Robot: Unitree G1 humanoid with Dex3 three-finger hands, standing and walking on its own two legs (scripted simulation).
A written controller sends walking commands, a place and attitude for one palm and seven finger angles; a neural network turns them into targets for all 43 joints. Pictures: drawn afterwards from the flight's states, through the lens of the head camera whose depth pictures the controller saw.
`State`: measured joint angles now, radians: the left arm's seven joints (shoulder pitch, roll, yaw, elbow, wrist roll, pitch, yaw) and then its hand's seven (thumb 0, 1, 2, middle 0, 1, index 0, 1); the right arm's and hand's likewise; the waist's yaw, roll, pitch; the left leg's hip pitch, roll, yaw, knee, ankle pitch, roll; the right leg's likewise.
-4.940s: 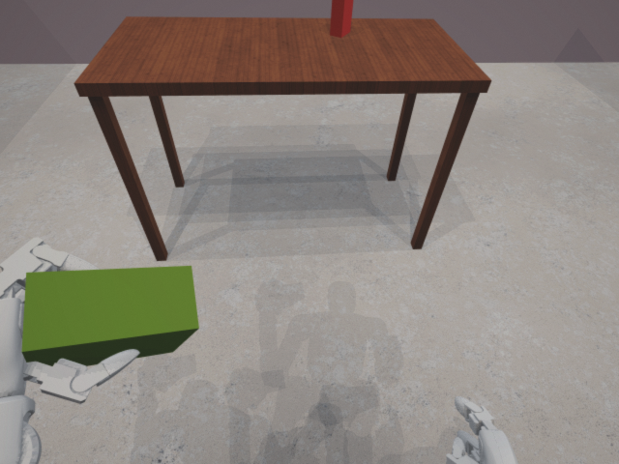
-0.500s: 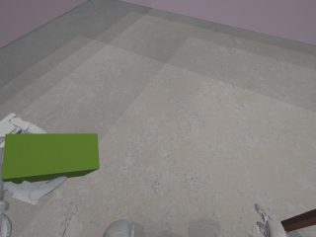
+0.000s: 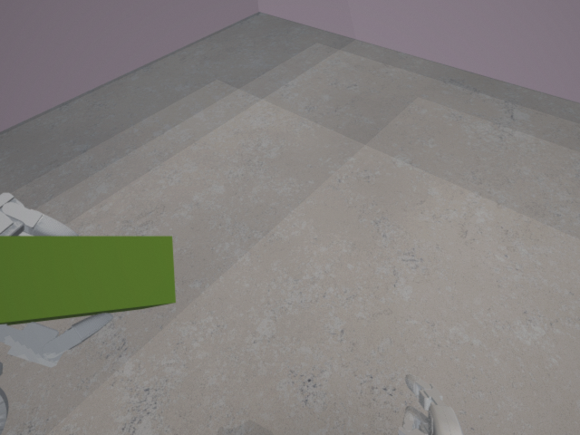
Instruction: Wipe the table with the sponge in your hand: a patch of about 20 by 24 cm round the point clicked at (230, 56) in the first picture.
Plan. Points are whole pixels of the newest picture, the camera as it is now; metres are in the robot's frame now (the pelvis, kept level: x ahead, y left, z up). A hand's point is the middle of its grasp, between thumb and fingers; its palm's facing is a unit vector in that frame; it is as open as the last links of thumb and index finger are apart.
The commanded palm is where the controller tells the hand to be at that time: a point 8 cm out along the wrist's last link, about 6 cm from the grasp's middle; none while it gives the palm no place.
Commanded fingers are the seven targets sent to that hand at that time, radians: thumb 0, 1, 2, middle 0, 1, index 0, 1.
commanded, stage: walk to a spot facing it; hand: left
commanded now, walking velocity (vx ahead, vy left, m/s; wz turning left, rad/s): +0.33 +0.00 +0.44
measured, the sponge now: (111, 279) +0.22 +0.20 +0.18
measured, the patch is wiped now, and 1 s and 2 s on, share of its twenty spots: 0.00 0.00 0.00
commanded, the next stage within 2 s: turn to face it in 0.44 s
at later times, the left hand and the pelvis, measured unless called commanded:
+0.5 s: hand (53, 219) +0.28 +0.29 +0.19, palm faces +0.56 -0.71 -0.42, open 10.4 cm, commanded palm +0.21 +0.32 +0.20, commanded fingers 0.00 0.10 1.30 -1.20 -1.60 -1.20 -1.60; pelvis +0.11 +0.02 -0.01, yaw +11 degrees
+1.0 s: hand (147, 189) +0.35 +0.22 +0.17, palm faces +0.53 -0.77 -0.36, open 10.4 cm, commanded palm +0.28 +0.25 +0.20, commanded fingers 0.00 0.10 1.30 -1.20 -1.60 -1.20 -1.60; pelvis +0.16 -0.04 +0.01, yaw +8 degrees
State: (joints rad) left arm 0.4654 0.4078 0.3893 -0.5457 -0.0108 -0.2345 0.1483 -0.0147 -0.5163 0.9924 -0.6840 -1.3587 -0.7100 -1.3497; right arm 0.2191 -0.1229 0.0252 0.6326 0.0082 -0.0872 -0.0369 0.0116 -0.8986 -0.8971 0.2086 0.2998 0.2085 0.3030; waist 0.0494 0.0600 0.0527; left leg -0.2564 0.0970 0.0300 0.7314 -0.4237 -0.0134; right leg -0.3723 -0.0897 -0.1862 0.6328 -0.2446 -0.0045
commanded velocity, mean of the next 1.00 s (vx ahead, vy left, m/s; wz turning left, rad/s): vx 0.12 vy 0.00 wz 0.00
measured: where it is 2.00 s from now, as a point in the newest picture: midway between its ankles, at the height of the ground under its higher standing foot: outside the picture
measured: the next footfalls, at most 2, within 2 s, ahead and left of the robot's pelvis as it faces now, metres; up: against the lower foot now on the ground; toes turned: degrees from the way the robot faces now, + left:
left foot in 0.44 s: +0.19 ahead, +0.14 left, +0.00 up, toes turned +21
right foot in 0.84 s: +0.25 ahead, -0.10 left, +0.00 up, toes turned +4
